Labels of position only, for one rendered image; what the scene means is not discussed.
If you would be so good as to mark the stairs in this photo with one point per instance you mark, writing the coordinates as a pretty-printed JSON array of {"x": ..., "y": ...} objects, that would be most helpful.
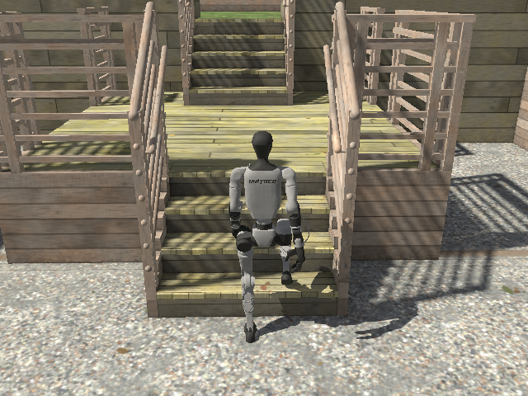
[
  {"x": 238, "y": 63},
  {"x": 222, "y": 272}
]

